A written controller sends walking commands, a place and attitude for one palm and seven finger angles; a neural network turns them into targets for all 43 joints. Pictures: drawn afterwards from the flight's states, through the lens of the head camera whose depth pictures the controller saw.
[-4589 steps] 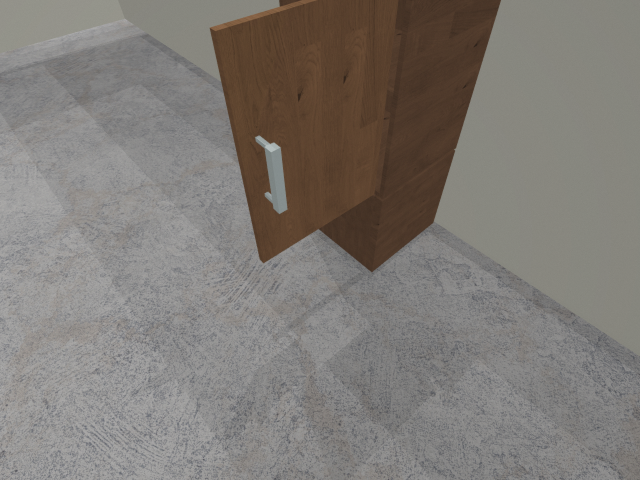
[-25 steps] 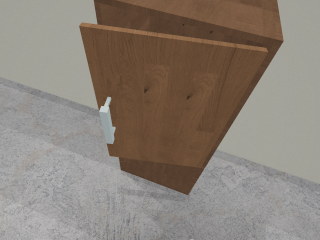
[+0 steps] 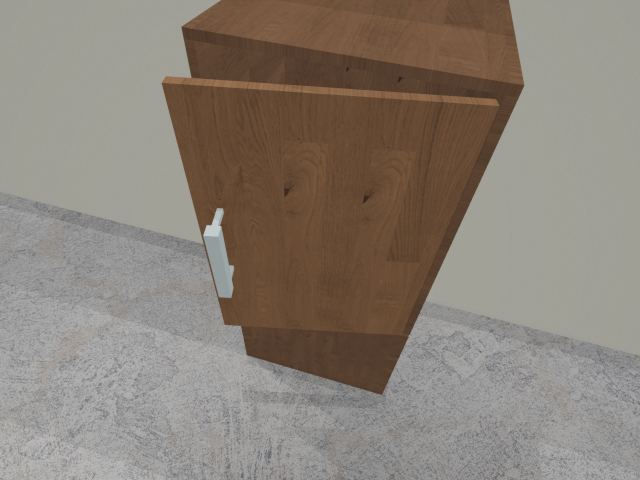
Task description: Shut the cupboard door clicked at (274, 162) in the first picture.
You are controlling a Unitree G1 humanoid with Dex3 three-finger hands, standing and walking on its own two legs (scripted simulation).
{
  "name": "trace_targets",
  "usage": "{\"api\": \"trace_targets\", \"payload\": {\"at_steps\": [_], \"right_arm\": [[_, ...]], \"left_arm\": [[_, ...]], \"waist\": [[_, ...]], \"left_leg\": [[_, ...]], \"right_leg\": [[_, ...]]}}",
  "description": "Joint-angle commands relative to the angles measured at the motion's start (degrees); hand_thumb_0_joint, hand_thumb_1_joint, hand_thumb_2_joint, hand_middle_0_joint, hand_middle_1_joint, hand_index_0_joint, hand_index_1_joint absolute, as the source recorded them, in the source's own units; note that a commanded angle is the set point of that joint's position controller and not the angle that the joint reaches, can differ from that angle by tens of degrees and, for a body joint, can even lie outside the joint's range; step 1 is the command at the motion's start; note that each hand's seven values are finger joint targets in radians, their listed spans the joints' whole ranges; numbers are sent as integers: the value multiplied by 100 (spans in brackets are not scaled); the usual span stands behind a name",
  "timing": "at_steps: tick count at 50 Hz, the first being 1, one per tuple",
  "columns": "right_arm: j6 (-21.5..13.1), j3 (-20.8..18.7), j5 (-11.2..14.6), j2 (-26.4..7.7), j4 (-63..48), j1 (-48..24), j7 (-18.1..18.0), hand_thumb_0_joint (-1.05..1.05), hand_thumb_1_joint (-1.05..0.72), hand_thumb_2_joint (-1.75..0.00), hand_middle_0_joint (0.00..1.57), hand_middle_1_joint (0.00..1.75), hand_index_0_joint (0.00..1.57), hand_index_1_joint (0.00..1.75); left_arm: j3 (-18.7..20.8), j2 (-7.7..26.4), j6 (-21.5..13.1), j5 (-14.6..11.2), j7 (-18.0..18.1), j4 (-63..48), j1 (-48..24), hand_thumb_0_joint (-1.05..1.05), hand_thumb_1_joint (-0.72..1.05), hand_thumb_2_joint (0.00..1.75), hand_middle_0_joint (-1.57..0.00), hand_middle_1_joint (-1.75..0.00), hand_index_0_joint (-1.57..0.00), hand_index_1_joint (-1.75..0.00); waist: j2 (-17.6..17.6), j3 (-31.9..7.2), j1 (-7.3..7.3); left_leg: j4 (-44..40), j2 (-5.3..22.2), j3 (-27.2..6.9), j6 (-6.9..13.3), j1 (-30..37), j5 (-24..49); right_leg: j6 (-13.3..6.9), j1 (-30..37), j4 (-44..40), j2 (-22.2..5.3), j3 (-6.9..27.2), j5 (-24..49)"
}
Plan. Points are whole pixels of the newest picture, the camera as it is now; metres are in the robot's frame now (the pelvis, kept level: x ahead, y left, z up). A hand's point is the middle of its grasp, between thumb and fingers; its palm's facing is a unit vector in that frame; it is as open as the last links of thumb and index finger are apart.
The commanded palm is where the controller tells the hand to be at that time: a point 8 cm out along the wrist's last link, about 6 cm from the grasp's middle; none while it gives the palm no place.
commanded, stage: come to a stop and stand still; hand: left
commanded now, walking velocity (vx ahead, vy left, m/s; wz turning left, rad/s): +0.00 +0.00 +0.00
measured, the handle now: (222, 254) +0.47 +0.19 -0.05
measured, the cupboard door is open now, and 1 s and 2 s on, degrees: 13 13 13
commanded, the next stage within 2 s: look again from close up in 0.02 s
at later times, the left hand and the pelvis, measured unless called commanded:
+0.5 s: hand out of the picture +0.00 +0.20 -0.18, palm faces +0.03 -0.97 -0.24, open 7.4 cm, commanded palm none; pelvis -0.02 +0.01 -0.01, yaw +0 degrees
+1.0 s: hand out of the picture -0.06 +0.18 -0.18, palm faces +0.02 -0.99 -0.16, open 7.4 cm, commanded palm none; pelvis -0.03 +0.01 +0.00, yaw +0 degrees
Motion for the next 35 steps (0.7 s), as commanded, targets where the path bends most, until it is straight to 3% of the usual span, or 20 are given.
{"api": "trace_targets", "payload": {"at_steps": [1, 5, 6, 7, 8, 9, 11, 12, 14, 15, 18, 21, 24, 35], "right_arm": [[-78, -58, -2, -479, -128, 214, -19, 0, -90, -90, 20, 30, 20, 30], [-100, -62, -3, -453, -48, 370, -34, 0, -90, -90, 20, 30, 20, 30], [-239, -65, -60, -1079, -778, 0, 52, 0, -90, -90, 20, 30, 20, 30], [-389, -171, -52, -969, -772, 117, -4, 0, -90, -90, 20, 30, 20, 30], [-387, -135, -51, -724, -639, 221, -40, 0, -90, -90, 20, 30, 20, 30], [-347, -94, -28, -647, -675, 377, -51, 0, -90, -90, 20, 30, 20, 30], [-258, -103, -50, -638, -777, 392, -45, 0, -90, -90, 20, 30, 20, 30], [-219, -132, -50, -678, -814, 379, -40, 0, -90, -90, 20, 30, 20, 30], [-170, -187, -53, -812, -877, 409, -24, 0, -90, -90, 20, 30, 20, 30], [-169, -207, -50, -888, -896, 403, -18, 0, -90, -90, 20, 30, 20, 30], [-188, -208, -43, -948, -943, 296, -1, 0, -90, -90, 20, 30, 20, 30], [-207, -223, -27, -1037, -987, 147, 15, 0, -90, -90, 20, 30, 20, 30], [-197, -233, -22, -1125, -1014, 14, 37, 0, -90, -90, 20, 30, 20, 30], [-153, -186, -11, -1235, -887, -264, 80, 0, -90, -90, 20, 30, 20, 30]], "left_arm": [[76, 416, -52, 24, 35, -79, 477, 0, 90, 90, -20, -30, -20, -30], [69, 343, -66, 11, 35, -15, 554, 0, 90, 90, -20, -30, -20, -30], [-59, 1222, -232, 136, 57, -534, 324, 0, 90, 90, -20, -30, -20, -30], [106, 934, -223, 84, 88, -503, 421, 0, 90, 90, -20, -30, -20, -30], [72, 612, -239, 69, 114, -345, 543, 0, 90, 90, -20, -30, -20, -30], [12, 571, -229, 28, 115, -374, 621, 0, 90, 90, -20, -30, -20, -30], [14, 510, -196, 45, 100, -445, 618, 0, 90, 90, -20, -30, -20, -30], [36, 524, -176, 51, 102, -478, 546, 0, 90, 90, -20, -30, -20, -30], [85, 616, -151, 72, 101, -613, 464, 0, 90, 90, -20, -30, -20, -30], [104, 652, -146, 82, 99, -665, 462, 0, 90, 90, -20, -30, -20, -30], [117, 728, -151, 88, 98, -734, 596, 0, 90, 90, -20, -30, -20, -30], [118, 775, -153, 103, 90, -806, 655, 0, 90, 90, -20, -30, -20, -30], [130, 877, -169, 88, 80, -881, 572, 0, 90, 90, -20, -30, -20, -30], [94, 1010, -136, 102, 29, -827, 540, 0, 90, 90, -20, -30, -20, -30]], "waist": [[333, 428, 103], [305, 230, 79], [727, 759, -70], [974, -289, -1], [1035, -859, -15], [846, -971, -31], [208, -590, -32], [-49, -151, -74], [-131, 355, -110], [17, 475, -105], [261, 461, -17], [90, 367, 48], [-58, 318, 13], [291, 211, 21]], "left_leg": [[-839, 837, -1112, -192, -199, -1256], [-870, 852, -1160, -200, -111, -1247], [-307, 490, -1047, -280, -254, 530], [33, 821, -1173, -232, 63, 460], [119, 846, -1187, -191, 306, 507], [201, 810, -1182, -144, 305, 286], [244, 779, -1183, -73, -115, -370], [241, 732, -1132, -88, -368, -664], [168, 709, -1175, -81, -595, -1010], [57, 747, -1232, -64, -657, -1174], [-159, 818, -1286, -21, -715, -1272], [-283, 882, -1334, 32, -676, -1287], [-235, 824, -1220, -1, -454, -1148], [-547, 850, -1226, -88, -331, -1466]], "right_leg": [[-108, -409, -659, -567, 576, -355], [-114, -378, -585, -552, 538, -285], [-254, -566, -279, -461, 354, 502], [-260, -300, 27, -586, 463, 123], [-306, -106, 28, -582, 477, 315], [-308, -41, 4, -600, 459, 369], [-306, -259, -62, -591, 534, 70], [-324, -539, -119, -632, 585, -237], [-361, -1021, -144, -604, 684, -750], [-347, -1122, -69, -535, 656, -783], [-308, -942, 46, -458, 603, -444], [-266, -771, 25, -422, 596, -192], [-265, -902, -154, -499, 725, -358], [-192, -802, -444, -508, 697, -494]]}}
